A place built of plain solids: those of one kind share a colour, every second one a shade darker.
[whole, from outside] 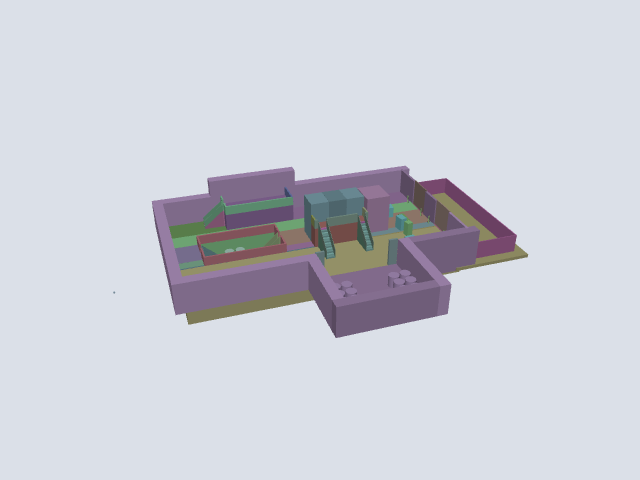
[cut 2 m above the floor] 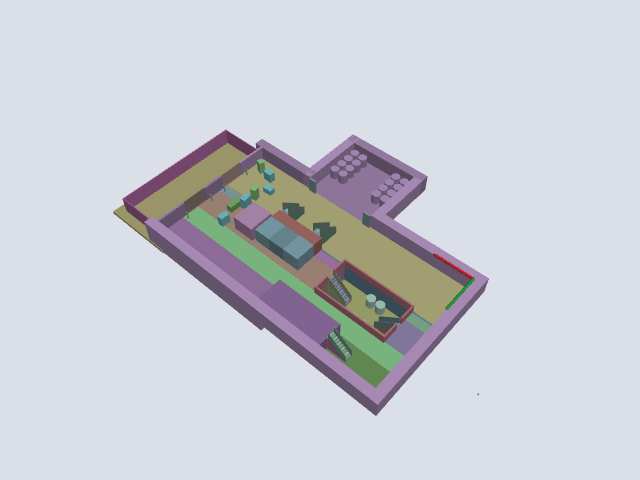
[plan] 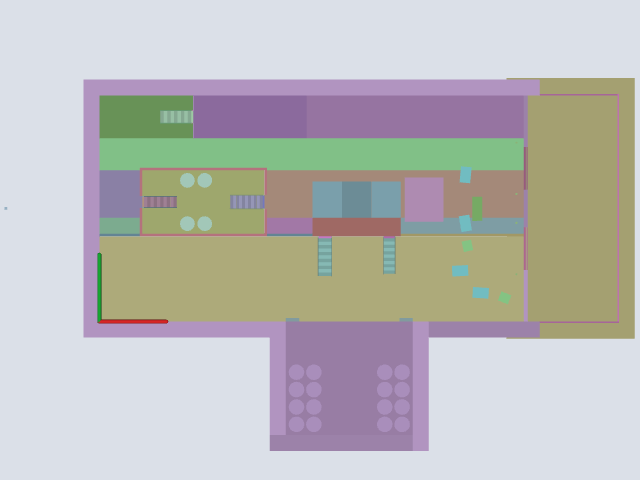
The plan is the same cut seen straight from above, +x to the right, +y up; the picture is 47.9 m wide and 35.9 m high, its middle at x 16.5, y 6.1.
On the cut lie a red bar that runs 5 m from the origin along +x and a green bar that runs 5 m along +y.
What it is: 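A newspaper printing works; a press hall with its printing units in a row, railed galleries along them reached by steep steel stairs, a control deck up a long steep flight along the back wall, a paper store wing, a reel room sunk beside the press with a steep flight down at each end, and a mailroom with shut dock doors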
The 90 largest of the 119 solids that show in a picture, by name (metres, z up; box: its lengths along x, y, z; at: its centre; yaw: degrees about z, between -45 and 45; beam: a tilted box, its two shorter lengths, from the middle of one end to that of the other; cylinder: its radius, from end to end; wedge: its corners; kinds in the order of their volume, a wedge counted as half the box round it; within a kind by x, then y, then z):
{
 "wall_concrete_1": {"box": [1.2, 19.3, 3.6], "at": [-0.59, 8.46, 1.4]},
 "wall_concrete_2": {"box": [9.4, 1.2, 3.6], "at": [3.51, 17.51, 1.4]},
 "wall_concrete_3": {"box": [15.13, 1.2, 3.6], "at": [6.38, -0.59, 1.4]},
 "wall_concrete_4": {"box": [10.9, 1.2, 5.67], "at": [11.26, 17.51, 2.43]},
 "wall_concrete_5": {"box": [1.2, 9.7, 3.6], "at": [13.34, -4.84, 1.4]},
 "wall_concrete_6": {"box": [11.9, 1.2, 3.6], "at": [18.69, -9.09, 1.4]},
 "wall_concrete_7": {"box": [18.63, 1.2, 4.85], "at": [23.63, 17.51, 0.78]},
 "wall_concrete_8": {"box": [1.2, 9.7, 3.6], "at": [24.04, -4.84, 1.4]},
 "wall_concrete_9": {"box": [9.5, 1.2, 4.85], "at": [28.19, -0.59, 0.78]},
 "wall_concrete_10": {"box": [0.3, 4.15, 4.85], "at": [31.89, 1.79, 0.78]},
 "wall_concrete_11": {"box": [0.3, 2.8, 4.85], "at": [31.89, 8.46, 0.78]},
 "wall_concrete_12": {"box": [0.3, 4.15, 4.85], "at": [31.89, 15.14, 0.78]},
 "floor_hall0a_asphalt_1": {"box": [31.73, 6.36, 2.78], "at": [15.88, 3.19, -1.39]},
 "floor_hall4a_asphalt_1": {"box": [31.73, 2.4, 2.78], "at": [15.88, 12.51, -1.39]},
 "floor_hall3b_asphalt_1": {"box": [19.4, 3.54, 2.78], "at": [22.04, 9.54, -1.39]},
 "press_unit_metal_1": {"box": [2.2, 2.7, 4.95], "at": [17.04, 9.12, 2.42]},
 "press_unit_metal_2": {"box": [2.2, 2.7, 4.95], "at": [19.24, 9.12, 2.42]},
 "press_unit_metal_3": {"box": [2.2, 2.7, 4.95], "at": [21.44, 9.12, 2.42]},
 "floor_hall5b_asphalt_1": {"box": [16.23, 3.2, 1.65], "at": [23.63, 15.31, -0.82]},
 "yard_yard_asphalt_1": {"box": [9.6, 19.5, 0.4], "at": [35.24, 8.46, -1.45]},
 "floor_control_floorboards_1": {"box": [8.5, 3.2, 2.46], "at": [11.26, 15.31, 0.83]},
 "press_folder_metal_1": {"box": [2.9, 3.3, 4.65], "at": [24.29, 9.12, 2.27]},
 "floor_store_concrete_1": {"box": [9.5, 8.5, 0.4], "at": [18.69, -4.24, -0.2]},
 "floor_hall3a_asphalt_1": {"box": [3.2, 3.54, 2.78], "at": [1.61, 9.54, -1.39]},
 "floor_gales_metal_1": {"box": [6.6, 1.4, 2.82], "at": [19.24, 7.07, 1.01]},
 "reel_store_1": {"cylinder": 0.58, "from": [14.74, -7.69, -0.05], "to": [14.74, -7.69, 1.3]},
 "reel_store_2": {"cylinder": 0.58, "from": [14.74, -6.39, -0.05], "to": [14.74, -6.39, 1.3]},
 "reel_store_3": {"cylinder": 0.58, "from": [14.74, -5.09, -0.05], "to": [14.74, -5.09, 1.3]},
 "reel_store_4": {"cylinder": 0.58, "from": [14.74, -3.79, -0.05], "to": [14.74, -3.79, 1.3]},
 "reel_store_5": {"cylinder": 0.58, "from": [16.04, -7.69, -0.05], "to": [16.04, -7.69, 1.3]},
 "reel_store_6": {"cylinder": 0.58, "from": [16.04, -6.39, -0.05], "to": [16.04, -6.39, 1.3]},
 "reel_store_7": {"cylinder": 0.58, "from": [16.04, -5.09, -0.05], "to": [16.04, -5.09, 1.3]},
 "reel_store_8": {"cylinder": 0.58, "from": [16.04, -3.79, -0.05], "to": [16.04, -3.79, 1.3]},
 "reel_store_9": {"cylinder": 0.58, "from": [21.34, -7.69, -0.05], "to": [21.34, -7.69, 1.3]},
 "reel_store_10": {"cylinder": 0.58, "from": [21.34, -6.39, -0.05], "to": [21.34, -6.39, 1.3]},
 "reel_store_11": {"cylinder": 0.58, "from": [21.34, -5.09, -0.05], "to": [21.34, -5.09, 1.3]},
 "reel_store_12": {"cylinder": 0.58, "from": [21.34, -3.79, -0.05], "to": [21.34, -3.79, 1.3]},
 "reel_store_13": {"cylinder": 0.58, "from": [22.64, -7.69, -0.05], "to": [22.64, -7.69, 1.3]},
 "reel_store_14": {"cylinder": 0.58, "from": [22.64, -6.39, -0.05], "to": [22.64, -6.39, 1.3]},
 "reel_store_15": {"cylinder": 0.58, "from": [22.64, -5.09, -0.05], "to": [22.64, -5.09, 1.3]},
 "reel_store_16": {"cylinder": 0.58, "from": [22.64, -3.79, -0.05], "to": [22.64, -3.79, 1.3]},
 "floor_hall2c_asphalt_1": {"box": [9.2, 1.2, 1.65], "at": [27.14, 7.17, -0.82]},
 "floor_reele_concrete_1": {"box": [9.13, 4.74, 0.4], "at": [7.78, 8.94, -2.58]},
 "floor_hall2b_asphalt_1": {"box": [3.6, 1.2, 2.78], "at": [14.14, 7.17, -1.39]},
 "floor_hall2a_asphalt_1": {"box": [3.2, 1.2, 2.78], "at": [1.61, 7.17, -1.39]},
 "fence_metal_1": {"box": [7.24, 0.12, 2.6], "at": [35.24, -0.05, -0.35]},
 "fence_metal_2": {"box": [7.24, 0.12, 2.6], "at": [35.24, 16.97, -0.35]},
 "fence_metal_3": {"box": [0.12, 17.14, 2.6], "at": [38.8, 8.46, -0.35]},
 "floor_hall5a_asphalt_1": {"box": [7.0, 3.2, 0.4], "at": [3.51, 15.31, -0.2]},
 "floor_hall1a_asphalt_1": {"box": [15.93, 0.2, 2.78], "at": [7.98, 6.47, -1.39]},
 "rail_reele_1": {"box": [0.2, 1.93, 1.1], "at": [3.11, 7.54, 0.55]},
 "rail_reele_2": {"box": [0.2, 1.93, 1.1], "at": [3.11, 10.35, 0.55]},
 "rail_reele_3": {"box": [9.53, 0.2, 1.1], "at": [7.78, 6.47, 0.55]},
 "rail_reele_4": {"box": [9.53, 0.2, 1.1], "at": [7.78, 11.41, 0.55]},
 "rail_reele_5": {"box": [0.2, 1.83, 1.1], "at": [12.44, 7.49, 0.55]},
 "rail_reele_6": {"box": [0.2, 1.83, 1.1], "at": [12.44, 10.4, 0.55]},
 "reel_1": {"cylinder": 0.55, "from": [6.58, 7.32, -2.43], "to": [6.58, 7.32, -1.13]},
 "reel_2": {"cylinder": 0.55, "from": [6.58, 10.56, -2.43], "to": [6.58, 10.56, -1.13]},
 "reel_3": {"cylinder": 0.55, "from": [7.88, 7.32, -2.43], "to": [7.88, 7.32, -1.13]},
 "reel_4": {"cylinder": 0.55, "from": [7.88, 10.56, -2.43], "to": [7.88, 10.56, -1.13]},
 "pallets_mail_1": {"box": [1.2, 0.8, 0.76], "at": [26.98, 3.8, 0.38], "yaw": 3.1},
 "pallets_mail_2": {"box": [0.8, 1.2, 1.59], "at": [27.37, 7.34, 0.8], "yaw": 9.4},
 "pallets_mail_3": {"box": [0.8, 1.2, 1.33], "at": [27.39, 10.98, 0.66], "yaw": -5.5},
 "pallets_mail_4": {"box": [1.2, 0.8, 1.3], "at": [28.52, 2.15, 0.65], "yaw": -3.8},
 "floor_sill_concrete_1": {"box": [0.3, 3.2, 1.65], "at": [31.89, 5.46, -0.82]},
 "floor_sill_concrete_2": {"box": [0.3, 3.2, 1.65], "at": [31.89, 11.46, -0.82]},
 "floor_hall1b_asphalt_1": {"box": [9.2, 0.2, 1.65], "at": [27.14, 6.47, -0.82]},
 "shutter_metal_1": {"box": [0.12, 3.2, 3.3], "at": [31.94, 5.46, 1.65]},
 "shutter_metal_2": {"box": [0.12, 3.2, 3.3], "at": [31.94, 11.46, 1.65]},
 "step_gales_1": {"box": [0.97, 0.28, 1.26], "at": [16.87, 4.83, 0.58]},
 "step_gales_2": {"box": [0.97, 0.28, 1.67], "at": [16.87, 5.35, 0.78]},
 "step_gales_3": {"box": [0.97, 0.28, 2.27], "at": [16.87, 6.12, 1.09]},
 "step_gales_4": {"box": [0.82, 0.27, 1.26], "at": [21.68, 4.91, 0.58]},
 "step_gales_5": {"box": [0.82, 0.27, 2.27], "at": [21.68, 6.12, 1.09]},
 "step_reeleb_1": {"box": [0.22, 0.99, 1.44], "at": [11.23, 8.94, -1.71]},
 "step_reeleb_2": {"box": [0.22, 0.99, 1.64], "at": [11.45, 8.94, -1.61]},
 "step_reeleb_3": {"box": [0.22, 0.99, 1.84], "at": [11.67, 8.94, -1.51]},
 "step_reeleb_4": {"box": [0.22, 0.99, 2.03], "at": [11.89, 8.94, -1.41]},
 "step_reeleb_5": {"box": [0.22, 0.99, 2.23], "at": [12.11, 8.94, -1.31]},
 "cage_mail_1": {"box": [0.72, 0.8, 1.71], "at": [27.53, 5.66, 0.85], "yaw": 12.2},
 "cage_mail_2": {"box": [0.8, 0.72, 1.73], "at": [30.31, 1.77, 0.87], "yaw": -21.8},
 "rail_1": {"box": [8.5, 0.2, 1.1], "at": [11.26, 13.81, 2.62]},
 "wall_metal_1": {"box": [1.0, 0.25, 3.6], "at": [14.44, 0.14, 1.4]},
 "wall_metal_2": {"box": [1.0, 0.25, 3.6], "at": [22.94, 0.14, 1.4]},
 "bench_mail_1": {"box": [0.75, 1.8, 0.88], "at": [28.26, 8.43, 0.44], "yaw": 0.1},
 "rail_gales_1": {"box": [3.82, 0.2, 1.1], "at": [19.31, 6.47, 2.97]},
 "step_1": {"box": [0.29, 0.88, 1.29], "at": [5.98, 15.31, 0.59]},
 "step_2": {"box": [0.29, 0.88, 1.7], "at": [6.49, 15.31, 0.8]},
 "rail_ctle_1": {"box": [0.2, 3.2, 1.1], "at": [15.41, 15.31, 2.62]},
 "step_reelea_1": {"box": [0.25, 0.79, 1.78], "at": [3.94, 8.94, -1.54]}
}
